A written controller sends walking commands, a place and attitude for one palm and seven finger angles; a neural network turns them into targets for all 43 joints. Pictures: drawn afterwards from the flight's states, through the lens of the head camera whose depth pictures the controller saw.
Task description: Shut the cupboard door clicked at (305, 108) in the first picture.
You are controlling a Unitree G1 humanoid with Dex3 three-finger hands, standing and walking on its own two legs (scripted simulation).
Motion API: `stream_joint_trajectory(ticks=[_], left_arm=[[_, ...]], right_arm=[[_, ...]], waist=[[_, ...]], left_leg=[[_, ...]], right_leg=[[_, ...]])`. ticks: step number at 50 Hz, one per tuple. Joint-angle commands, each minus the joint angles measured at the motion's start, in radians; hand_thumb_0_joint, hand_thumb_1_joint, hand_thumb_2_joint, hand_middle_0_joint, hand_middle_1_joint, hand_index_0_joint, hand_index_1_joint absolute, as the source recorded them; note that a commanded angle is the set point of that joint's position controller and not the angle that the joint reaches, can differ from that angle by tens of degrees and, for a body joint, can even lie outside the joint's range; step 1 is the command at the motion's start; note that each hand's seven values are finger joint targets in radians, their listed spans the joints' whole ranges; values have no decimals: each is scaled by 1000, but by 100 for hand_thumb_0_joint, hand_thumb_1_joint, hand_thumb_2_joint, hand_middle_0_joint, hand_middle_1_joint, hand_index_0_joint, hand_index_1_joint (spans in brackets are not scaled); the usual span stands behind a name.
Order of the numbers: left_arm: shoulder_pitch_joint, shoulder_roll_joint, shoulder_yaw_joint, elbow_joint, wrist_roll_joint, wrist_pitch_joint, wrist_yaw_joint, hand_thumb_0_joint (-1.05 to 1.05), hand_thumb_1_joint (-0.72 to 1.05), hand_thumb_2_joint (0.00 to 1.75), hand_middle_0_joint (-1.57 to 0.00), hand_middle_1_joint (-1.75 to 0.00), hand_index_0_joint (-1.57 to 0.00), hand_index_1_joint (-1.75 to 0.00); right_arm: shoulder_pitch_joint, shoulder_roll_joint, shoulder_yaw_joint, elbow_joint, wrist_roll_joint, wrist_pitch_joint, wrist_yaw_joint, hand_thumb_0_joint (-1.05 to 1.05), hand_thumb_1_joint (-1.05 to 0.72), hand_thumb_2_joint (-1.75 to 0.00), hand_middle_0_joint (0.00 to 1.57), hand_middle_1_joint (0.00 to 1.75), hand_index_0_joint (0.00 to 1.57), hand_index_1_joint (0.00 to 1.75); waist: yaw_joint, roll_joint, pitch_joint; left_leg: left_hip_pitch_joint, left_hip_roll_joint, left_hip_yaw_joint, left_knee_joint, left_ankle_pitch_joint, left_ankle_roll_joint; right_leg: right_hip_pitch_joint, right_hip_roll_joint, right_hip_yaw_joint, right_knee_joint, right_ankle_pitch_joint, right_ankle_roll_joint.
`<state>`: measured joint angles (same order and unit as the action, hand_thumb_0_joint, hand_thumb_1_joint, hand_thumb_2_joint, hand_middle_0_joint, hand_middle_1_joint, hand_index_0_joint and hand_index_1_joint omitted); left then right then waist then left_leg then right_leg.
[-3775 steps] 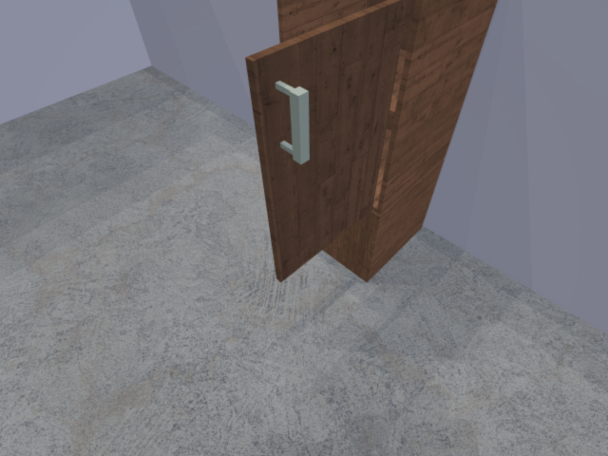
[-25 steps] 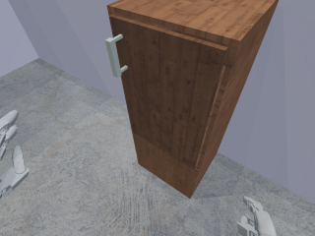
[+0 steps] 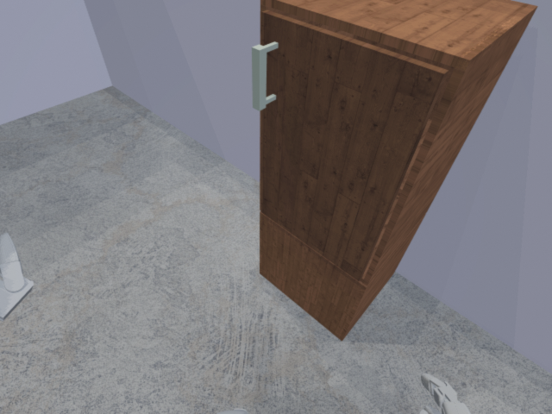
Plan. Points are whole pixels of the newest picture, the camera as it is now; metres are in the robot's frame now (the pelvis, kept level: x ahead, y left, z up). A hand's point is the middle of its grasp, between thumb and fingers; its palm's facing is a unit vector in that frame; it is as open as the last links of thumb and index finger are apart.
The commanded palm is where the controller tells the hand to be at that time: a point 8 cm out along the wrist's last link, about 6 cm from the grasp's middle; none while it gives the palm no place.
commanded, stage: step back with the hand held close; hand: left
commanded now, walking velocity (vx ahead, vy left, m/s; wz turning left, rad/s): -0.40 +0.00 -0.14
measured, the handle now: (265, 76) +0.73 +0.08 +0.15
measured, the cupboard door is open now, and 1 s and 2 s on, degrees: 0 0 0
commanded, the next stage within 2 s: stop stepping back and stand still in 0.40 s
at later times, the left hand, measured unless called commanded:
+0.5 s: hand out of the picture +0.11 +0.27 +0.20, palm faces +0.31 -0.87 -0.39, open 7.4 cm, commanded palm +0.06 +0.32 +0.19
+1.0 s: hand out of the picture +0.00 +0.35 +0.21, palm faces +0.33 -0.82 -0.48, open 7.4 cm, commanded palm -0.03 +0.37 +0.19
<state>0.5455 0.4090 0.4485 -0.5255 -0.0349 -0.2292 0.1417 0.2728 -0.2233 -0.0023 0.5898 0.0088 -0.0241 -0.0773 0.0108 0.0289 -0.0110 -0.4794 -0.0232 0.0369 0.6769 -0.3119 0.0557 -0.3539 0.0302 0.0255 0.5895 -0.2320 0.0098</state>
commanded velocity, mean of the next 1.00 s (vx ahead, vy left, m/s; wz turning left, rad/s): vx -0.04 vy -0.02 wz -0.04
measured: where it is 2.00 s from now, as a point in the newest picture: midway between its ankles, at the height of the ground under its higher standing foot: outside the picture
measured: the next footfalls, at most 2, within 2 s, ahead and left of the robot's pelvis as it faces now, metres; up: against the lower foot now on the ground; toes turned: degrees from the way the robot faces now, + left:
right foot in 0.46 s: -0.24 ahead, -0.08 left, +0.00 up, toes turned -11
left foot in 0.60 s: -0.01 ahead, +0.10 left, +0.00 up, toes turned -13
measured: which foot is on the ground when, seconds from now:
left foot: down 0.00-0.44, up 0.46-0.58, down 0.60-0.86, up 0.88-1.00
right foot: down 0.00-0.12, up 0.14-0.44, down 0.46-0.60, up 0.62-0.86, down 0.88-1.00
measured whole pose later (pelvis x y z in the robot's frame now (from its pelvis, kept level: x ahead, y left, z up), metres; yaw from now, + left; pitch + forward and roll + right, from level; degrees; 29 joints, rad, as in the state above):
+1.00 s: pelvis -0.23 +0.11 +0.01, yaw -12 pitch +0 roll +0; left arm 0.55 0.50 0.50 -0.49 -0.05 -0.21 0.13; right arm 0.33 -0.21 -0.02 0.73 0.00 -0.02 -0.07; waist 0.01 -0.03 -0.11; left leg -0.64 0.01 0.00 1.16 -0.32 -0.02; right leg -0.22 0.04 -0.09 0.52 -0.34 -0.09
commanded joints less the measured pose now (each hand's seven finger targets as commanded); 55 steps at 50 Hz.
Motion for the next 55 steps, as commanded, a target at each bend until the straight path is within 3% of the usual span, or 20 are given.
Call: stream_joint_trajectory(ticks=[1, 4, 7, 10, 18, 20, 23, 25, 26, 28, 30, 32, 35, 38, 41, 43, 45, 47, 51, 55], left_arm=[[-139, 173, 65, -132, 2, -59, 42, 0, 90, 90, -20, -30, -20, -30], [-195, 191, 69, -131, 2, -63, 46, 0, 90, 90, -20, -30, -20, -30], [-206, 205, 123, -176, 8, -74, 43, 0, 90, 90, -20, -30, -20, -30], [-204, 259, 162, -257, -17, -99, 23, 0, 90, 90, -20, -30, -20, -30], [-137, 187, 82, -221, -67, -62, 0, 0, 90, 90, -20, -30, -20, -30], [-113, 215, 103, -195, -63, -70, -3, 0, 90, 90, -20, -30, -20, -30], [-187, 294, 126, -237, -48, -93, 3, 0, 90, 90, -20, -30, -20, -30], [-235, 296, 122, -188, -37, -79, -9, 0, 90, 90, -20, -30, -20, -30], [-206, 220, 69, -153, -37, -45, -21, 0, 90, 90, -20, -30, -20, -30], [-180, 232, 89, -150, -49, 11, -16, 0, 90, 90, -20, -30, -20, -30], [-229, 257, 104, -199, -49, 11, -18, 0, 90, 90, -20, -30, -20, -30], [-318, 223, 63, -207, -35, -19, 4, 0, 90, 90, -20, -30, -20, -30], [-41, 311, 183, -270, -40, -13, 6, 0, 90, 90, -20, -30, -20, -30], [114, 248, 155, -321, -36, -14, 4, 0, 90, 90, -20, -30, -20, -30], [187, 262, 162, -275, -24, 7, 14, 0, 90, 90, -20, -30, -20, -30], [116, 278, 172, -252, -16, 20, 13, 0, 90, 90, -20, -30, -20, -30], [-112, 327, 242, -227, -27, -1, 19, 0, 90, 90, -20, -30, -20, -30], [-168, 252, 180, 29, -29, 8, 25, 0, 90, 90, -20, -30, -20, -30], [-178, 167, 33, 64, -3, 9, 21, 0, 90, 90, -20, -30, -20, -30], [-273, 167, -15, -128, 19, -15, 46, 0, 90, 90, -20, -30, -20, -30]], right_arm=[[-86, -111, -55, -108, -7, -62, -7, 0, -90, -90, 20, 30, 20, 30], [-101, -129, -54, -119, 1, -65, -17, 0, -90, -90, 20, 30, 20, 30], [-165, -155, -56, -141, -10, -100, -33, 0, -90, -90, 20, 30, 20, 30], [-167, -142, -81, -126, -5, -121, -4, 0, -90, -90, 20, 30, 20, 30], [-137, -89, -50, -66, -13, -134, 36, 0, -90, -90, 20, 30, 20, 30], [-108, -82, -61, -42, -20, -119, 43, 0, -90, -90, 20, 30, 20, 30], [-152, -64, -43, -30, -6, -108, 24, 0, -90, -90, 20, 30, 20, 30], [-202, -49, -16, -50, -17, -128, 33, 0, -90, -90, 20, 30, 20, 30], [-151, -66, -46, -48, 16, -110, 14, 0, -90, -90, 20, 30, 20, 30], [-143, -91, -21, -75, 20, -85, -8, 0, -90, -90, 20, 30, 20, 30], [-179, -148, -39, -105, 2, -120, -3, 0, -90, -90, 20, 30, 20, 30], [-137, -115, -21, -78, 6, -152, 14, 0, -90, -90, 20, 30, 20, 30], [-158, -109, -41, -110, -15, -151, 16, 0, -90, -90, 20, 30, 20, 30], [-153, -93, -43, -128, -19, -126, 26, 0, -90, -90, 20, 30, 20, 30], [-115, -82, -49, -113, -22, -109, 23, 0, -90, -90, 20, 30, 20, 30], [-68, -89, -72, -73, -3, -80, 19, 0, -90, -90, 20, 30, 20, 30], [-86, -126, -70, -38, -26, -73, 5, 0, -90, -90, 20, 30, 20, 30], [-109, -86, -53, -75, -3, -74, -3, 0, -90, -90, 20, 30, 20, 30], [-151, -121, -55, -58, -9, -90, -33, 0, -90, -90, 20, 30, 20, 30], [-149, -97, -38, -70, -20, -132, -39, 0, -90, -90, 20, 30, 20, 30]], waist=[[-43, -170, -14], [-47, -85, -10], [-12, 297, -78], [4, 137, -191], [2, 235, -203], [1, 170, -224], [-7, -210, -96], [15, -250, -160], [-22, -315, -79], [-77, -52, -32], [-34, 439, -34], [-29, 151, 17], [17, 211, -106], [16, 325, -118], [11, 181, -126], [-8, -253, -70], [-60, -164, 31], [-70, -214, -11], [-23, 18, 133], [-7, -173, 55]], left_leg=[[235, 68, -121, 70, -113, -38], [204, 121, -195, -138, -154, -1], [-251, 405, -484, -607, -529, 99], [-64, 354, -296, -523, -298, 31], [230, 281, -126, -612, -148, -141], [346, 222, -62, -454, -4, -200], [356, 42, 4, 260, -76, -129], [110, 36, -64, 452, -188, -118], [44, 53, -104, 348, -125, -89], [251, 19, -24, -48, 180, -67], [284, 247, -415, -383, 507, 31], [54, 269, -495, -519, -89, 70], [14, 226, -447, -693, -468, -147], [-136, 151, -214, -668, -415, -142], [-201, 78, -97, -443, -314, -122], [-73, -28, 2, 300, -109, -96], [-197, 24, -101, 638, -44, -78], [-165, 96, -96, 618, -9, -74], [-165, 106, -9, 332, -55, -47], [35, 69, 62, 15, -112, -29]], right_leg=[[-312, -250, 307, -318, -310, -128], [-297, -130, 162, -189, -302, -53], [174, 83, 9, 494, -221, 12], [126, 88, 0, 586, -271, 3], [178, 89, -140, -26, -403, -39], [140, 8, -74, -316, -336, -74], [-160, -343, 139, -474, 122, -165], [16, -411, 148, -287, 428, -226], [97, -321, 41, -194, 476, -193], [5, -184, -77, 45, 379, -82], [-50, 28, -50, 393, -351, -5], [70, 50, 39, 389, -357, -12], [179, 84, -33, 347, -240, -31], [396, 126, -132, 210, -246, -42], [546, 68, -122, -115, -316, -79], [135, -284, 209, -384, -308, -188], [-104, -436, 340, -467, -416, -277], [-117, -349, 249, -456, -664, -210], [-43, -320, 247, -416, -539, -203], [80, -275, 149, -342, -376, -183]])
